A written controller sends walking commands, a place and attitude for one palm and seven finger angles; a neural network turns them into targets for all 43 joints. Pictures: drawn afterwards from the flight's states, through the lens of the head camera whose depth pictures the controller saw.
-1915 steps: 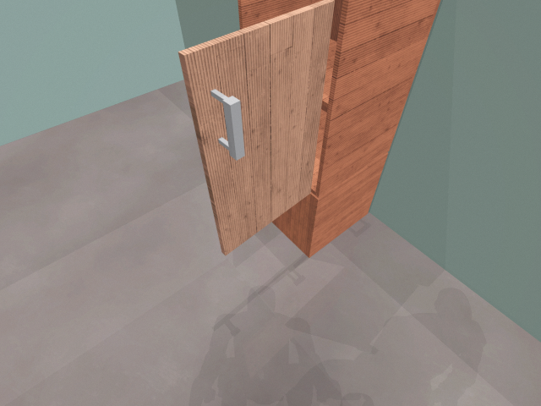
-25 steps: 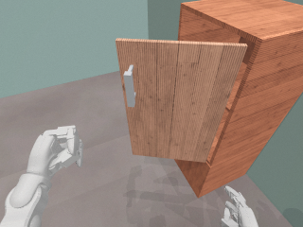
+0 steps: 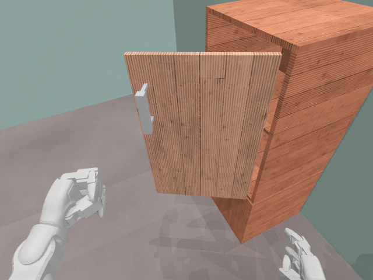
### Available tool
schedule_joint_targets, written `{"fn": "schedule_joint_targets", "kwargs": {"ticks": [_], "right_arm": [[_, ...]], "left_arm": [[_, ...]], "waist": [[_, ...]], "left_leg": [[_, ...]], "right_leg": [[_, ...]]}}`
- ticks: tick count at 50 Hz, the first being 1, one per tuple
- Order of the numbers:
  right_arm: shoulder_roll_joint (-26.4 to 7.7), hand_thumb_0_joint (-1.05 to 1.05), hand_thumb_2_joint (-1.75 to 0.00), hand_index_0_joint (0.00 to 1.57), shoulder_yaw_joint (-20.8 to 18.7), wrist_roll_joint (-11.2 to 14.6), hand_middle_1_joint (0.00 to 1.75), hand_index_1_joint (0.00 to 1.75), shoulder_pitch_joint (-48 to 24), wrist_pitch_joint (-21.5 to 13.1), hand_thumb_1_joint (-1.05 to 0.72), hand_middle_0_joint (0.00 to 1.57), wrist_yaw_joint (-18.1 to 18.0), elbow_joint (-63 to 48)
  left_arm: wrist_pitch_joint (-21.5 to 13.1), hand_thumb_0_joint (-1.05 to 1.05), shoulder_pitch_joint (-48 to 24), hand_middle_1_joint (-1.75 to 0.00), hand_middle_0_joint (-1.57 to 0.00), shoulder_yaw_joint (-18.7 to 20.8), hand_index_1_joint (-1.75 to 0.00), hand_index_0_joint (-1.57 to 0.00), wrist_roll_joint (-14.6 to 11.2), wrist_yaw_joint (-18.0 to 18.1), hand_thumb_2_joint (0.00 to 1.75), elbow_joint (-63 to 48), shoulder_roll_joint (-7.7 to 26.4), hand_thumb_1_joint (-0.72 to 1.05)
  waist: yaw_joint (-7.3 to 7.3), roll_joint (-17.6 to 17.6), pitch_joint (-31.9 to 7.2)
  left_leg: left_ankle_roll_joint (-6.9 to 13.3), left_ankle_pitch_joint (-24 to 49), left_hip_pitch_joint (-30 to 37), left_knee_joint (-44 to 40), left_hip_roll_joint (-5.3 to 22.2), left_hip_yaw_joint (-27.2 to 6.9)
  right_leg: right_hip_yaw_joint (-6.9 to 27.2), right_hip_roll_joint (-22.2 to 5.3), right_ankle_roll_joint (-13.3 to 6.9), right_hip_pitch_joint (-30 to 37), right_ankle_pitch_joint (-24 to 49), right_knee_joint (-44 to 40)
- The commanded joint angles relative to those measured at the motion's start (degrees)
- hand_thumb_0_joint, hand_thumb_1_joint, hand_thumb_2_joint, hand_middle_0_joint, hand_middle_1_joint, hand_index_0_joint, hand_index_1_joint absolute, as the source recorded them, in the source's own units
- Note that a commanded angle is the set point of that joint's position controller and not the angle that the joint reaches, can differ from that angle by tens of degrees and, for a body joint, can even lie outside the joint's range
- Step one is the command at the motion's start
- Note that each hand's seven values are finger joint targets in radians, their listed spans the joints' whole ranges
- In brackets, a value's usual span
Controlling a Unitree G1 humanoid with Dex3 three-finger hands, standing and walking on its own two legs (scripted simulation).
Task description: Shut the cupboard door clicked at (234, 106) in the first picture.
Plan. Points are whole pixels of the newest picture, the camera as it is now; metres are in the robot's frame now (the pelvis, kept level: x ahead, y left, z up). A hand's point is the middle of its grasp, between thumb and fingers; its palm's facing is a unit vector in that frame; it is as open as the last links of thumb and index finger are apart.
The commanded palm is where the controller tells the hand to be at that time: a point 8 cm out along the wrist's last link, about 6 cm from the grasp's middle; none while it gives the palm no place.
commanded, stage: bring the fist close to the handle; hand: left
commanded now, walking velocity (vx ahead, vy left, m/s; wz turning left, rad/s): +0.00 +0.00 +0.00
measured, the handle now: (146, 109) +0.51 +0.15 +0.13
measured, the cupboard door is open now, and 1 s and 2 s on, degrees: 58 58 51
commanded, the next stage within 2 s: push the door shut along its arc in 1.36 s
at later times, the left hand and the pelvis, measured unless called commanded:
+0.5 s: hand (121, 161) +0.32 +0.17 +0.13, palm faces -0.02 -1.00 -0.03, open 3.1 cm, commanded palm +0.30 +0.21 +0.13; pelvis +0.02 +0.02 +0.00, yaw -1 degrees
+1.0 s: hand (149, 131) +0.40 +0.12 +0.14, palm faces -0.03 -1.00 -0.02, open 3.1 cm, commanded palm +0.37 +0.18 +0.13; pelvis +0.01 +0.02 +0.00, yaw -2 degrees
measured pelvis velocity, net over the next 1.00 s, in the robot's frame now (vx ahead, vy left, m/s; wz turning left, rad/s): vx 0.01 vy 0.02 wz -0.03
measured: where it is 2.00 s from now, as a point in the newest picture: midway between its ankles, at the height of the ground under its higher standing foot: outside the picture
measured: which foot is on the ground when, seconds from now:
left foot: down 0.00-1.00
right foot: down 0.00-1.00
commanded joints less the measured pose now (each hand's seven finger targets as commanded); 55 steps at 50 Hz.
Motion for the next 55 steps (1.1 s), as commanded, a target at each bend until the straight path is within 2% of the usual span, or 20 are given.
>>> {"fn": "schedule_joint_targets", "kwargs": {"ticks": [1,3,6,8,13,15,18,20,24,31,35,37,39,40,44,48,49,50,53,55], "right_arm": [[-4.9,0.0,-0.9,0.2,-1.8,-0.1,0.3,0.3,-7.9,-3.8,-0.9,0.2,-0.7,-9.1],[-4.8,0.0,-0.9,0.2,-1.8,0.0,0.3,0.3,-7.5,-4.2,-0.9,0.2,-0.7,-8.3],[-4.7,0.0,-0.9,0.2,-1.9,0.0,0.3,0.3,-6.7,-4.8,-0.9,0.2,-0.5,-8.1],[-5.0,0.0,-0.9,0.2,-2.0,0.1,0.3,0.3,-6.1,-4.9,-0.9,0.2,-0.4,-8.0],[-4.9,0.0,-0.9,0.2,-2.0,0.0,0.3,0.3,-6.4,-3.5,-0.9,0.2,0.4,-9.0],[-4.9,0.0,-0.9,0.2,-1.9,-0.4,0.3,0.3,-6.4,-2.3,-0.9,0.2,0.6,-8.6],[-4.3,0.0,-0.9,0.2,-1.8,-0.7,0.3,0.3,-7.0,-0.9,-0.9,0.2,1.4,-9.4],[-4.2,0.0,-0.9,0.2,-1.9,-1.0,0.3,0.3,-7.0,-0.1,-0.9,0.2,1.7,-9.3],[-3.9,0.0,-0.9,0.2,-2.0,-0.9,0.3,0.3,-6.6,0.8,-0.9,0.2,2.2,-8.6],[-4.5,0.0,-0.9,0.2,-2.1,-0.4,0.3,0.3,-6.4,3.5,-0.9,0.2,1.9,-8.0],[-4.9,0.0,-0.9,0.2,-2.0,-0.9,0.3,0.3,-6.7,5.2,-0.9,0.2,1.5,-7.2],[-4.4,0.0,-0.9,0.2,-1.9,-0.9,0.3,0.3,-6.9,5.9,-0.9,0.2,1.7,-7.0],[-4.3,0.0,-0.9,0.2,-1.9,-1.1,0.3,0.3,-6.7,6.3,-0.9,0.2,1.9,-6.8],[-4.5,0.0,-0.9,0.2,-1.9,-1.3,0.3,0.3,-6.4,6.7,-0.9,0.2,1.9,-6.3],[-4.6,0.0,-0.9,0.2,-2.1,-0.8,0.3,0.3,-5.3,7.6,-0.9,0.2,2.1,-5.2],[-5.3,0.0,-0.9,0.2,-2.9,-0.7,0.3,0.3,-3.5,8.7,-0.9,0.2,2.0,-4.7],[-5.2,0.0,-0.9,0.2,-3.0,-0.7,0.3,0.3,-3.4,8.9,-0.9,0.2,2.2,-5.2],[-5.6,0.0,-0.9,0.2,-3.2,-0.8,0.3,0.3,-3.2,9.2,-0.9,0.2,2.3,-5.4],[-4.9,0.0,-0.9,0.2,-3.4,-0.8,0.3,0.3,-2.9,9.3,-0.9,0.2,2.8,-6.8],[-5.3,0.0,-0.9,0.2,-3.5,-1.0,0.3,0.3,-2.4,9.6,-0.9,0.2,2.8,-6.5]], "left_arm": [[-5.0,0.0,-18.0,-1.5,-1.3,7.4,-1.5,-1.3,-1.1,2.0,0.9,-11.9,10.8,0.9],[-6.3,0.0,-22.3,-1.5,-1.3,4.9,-1.5,-1.3,-0.3,2.6,0.9,-11.1,9.1,0.9],[-6.4,0.0,-23.0,-1.5,-1.3,1.0,-1.5,-1.3,0.8,2.8,0.9,-10.4,5.9,0.9],[-5.3,0.0,-22.8,-1.5,-1.3,-1.2,-1.5,-1.3,1.3,2.5,0.9,-8.4,4.4,0.9],[-1.5,0.0,-21.5,-1.5,-1.3,-1.2,-1.5,-1.3,2.6,4.5,0.9,-6.2,3.4,0.9],[-0.7,0.0,-22.4,-1.5,-1.3,1.5,-1.5,-1.3,3.3,6.6,0.9,-5.6,5.7,0.9],[-1.0,0.0,-26.3,-1.5,-1.3,0.6,-1.5,-1.3,4.4,9.4,0.9,-7.9,4.0,0.9],[-1.9,0.0,-28.4,-1.5,-1.3,1.5,-1.5,-1.3,5.2,11.0,0.9,-9.2,5.1,0.9],[-2.7,0.0,-33.6,-1.5,-1.3,-3.7,-1.5,-1.3,6.0,11.3,0.9,-7.9,0.8,0.9],[0.7,0.0,-39.2,-1.5,-1.3,-8.0,-1.5,-1.3,6.8,11.4,0.9,0.5,-2.6,0.9],[0.8,0.0,-46.4,-1.5,-1.3,-3.7,-1.5,-1.3,7.4,14.3,0.9,4.1,1.5,0.9],[-0.3,0.0,-52.6,-1.5,-1.3,-4.4,-1.5,-1.3,8.0,15.5,0.9,4.8,0.8,0.9],[-1.5,0.0,-54.2,-1.5,-1.3,-3.2,-1.5,-1.3,8.2,16.5,0.9,6.7,1.6,0.9],[-1.9,0.0,-54.9,-1.5,-1.3,-2.0,-1.5,-1.3,8.3,17.0,0.9,8.6,2.8,0.9],[-2.8,0.0,-61.1,-1.5,-1.3,-5.0,-1.5,-1.3,8.5,16.5,0.9,16.7,0.1,0.9],[-2.6,0.0,-63.1,-1.5,-1.3,-2.8,-1.5,-1.3,8.1,15.3,0.9,25.1,1.8,0.9],[-2.8,0.0,-61.4,-1.5,-1.3,-2.6,-1.5,-1.3,7.9,14.9,0.9,25.7,1.5,0.9],[-3.2,0.0,-58.6,-1.5,-1.3,0.1,-1.5,-1.3,7.9,14.8,0.9,26.4,4.0,0.9],[-5.2,0.0,-58.1,-1.5,-1.3,-0.8,-1.5,-1.3,7.4,14.1,0.9,22.7,2.2,0.9],[-6.7,0.0,-58.2,-1.5,-1.3,1.3,-1.5,-1.3,7.5,14.3,0.9,22.6,5.1,0.9]], "waist": [[-0.4,-5.3,-2.4],[-1.23,-2.8,-2.4],[-1.21,-0.8,-5.8],[-1.31,-2.7,-7.0],[0.18,-4.6,-8.2],[0.65,-5.3,-7.3],[0.32,-5.1,-9.7],[0.36,-4.1,-10.5],[-1.62,-1.4,-10.5],[-2.68,-4.6,-7.5],[-2.24,-6.7,-8.5],[-2.93,-5.2,-10.2],[-2.24,-3.4,-12.7],[-2.02,-4.2,-12.6],[-3.87,-3.5,-11.4],[-3.9,-7.2,-11.8],[-3.03,-6.2,-12.9],[-1.73,-6.1,-14.3],[-1.3,-5.5,-17.3],[-1.19,-7.0,-15.7]], "left_leg": [[2.7,2.8,1.3,-3.2,-1.4,2.1],[2.9,3.7,3.6,-4.0,-1.3,2.0],[3.0,6.4,6.5,-4.8,-1.1,1.7],[3.1,7.7,7.0,-4.9,-1.1,1.6],[2.7,11.0,7.2,-5.9,-0.8,1.6],[2.5,12.5,6.7,-6.3,-0.5,1.5],[2.2,15.2,8.1,-6.2,-0.4,2.0],[2.2,16.8,8.8,-5.8,-0.2,2.1],[1.7,17.2,10.8,-5.4,0.2,2.2],[1.7,13.1,9.5,-6.3,0.3,1.2],[1.8,10.4,8.9,-6.7,0.1,1.1],[1.7,11.0,10.1,-6.6,0.0,1.4],[1.4,12.9,10.8,-6.2,0.1,1.7],[1.5,12.8,10.2,-6.3,0.2,1.6],[1.5,11.4,9.2,-5.7,0.1,2.2],[1.9,11.3,7.1,-5.3,-0.2,2.7],[1.8,11.8,7.0,-5.3,-0.5,3.0],[1.8,12.9,6.6,-5.3,-0.5,3.0],[1.9,16.6,7.7,-4.9,-0.8,3.9],[2.2,15.8,6.4,-4.9,-0.7,4.0]], "right_leg": [[6.8,-4.3,4.0,-1.8,1.0,-11.7],[4.4,-3.1,3.2,-3.4,2.4,-10.3],[2.1,-2.3,2.6,-2.4,8.2,-8.0],[1.1,-2.1,2.6,-2.2,11.0,-7.3],[-0.2,-2.0,2.3,-0.7,14.8,-6.1],[-0.5,-2.0,2.0,0.0,15.7,-6.0],[-0.9,-1.9,1.9,0.5,17.8,-4.9],[-0.6,-1.9,1.7,1.2,19.0,-4.6],[-0.8,-1.6,1.6,-0.8,18.8,-4.6],[-1.0,-1.5,1.5,-2.6,15.0,-6.0],[-0.6,-1.4,1.5,-2.4,11.8,-6.6],[-0.4,-1.4,1.4,-2.7,12.1,-6.1],[-0.2,-1.5,1.1,-1.5,13.9,-5.5],[-0.1,-1.5,1.2,-1.1,13.8,-5.7],[0.3,-1.3,1.2,-3.0,13.8,-6.1],[1.0,-1.4,1.5,-2.4,15.2,-6.7],[1.2,-1.5,1.4,-1.4,16.2,-6.5],[1.2,-1.6,1.3,0.6,17.4,-6.3],[1.3,-1.6,1.4,2.7,23.0,-5.4],[1.7,-1.6,1.7,3.1,23.1,-5.7]]}}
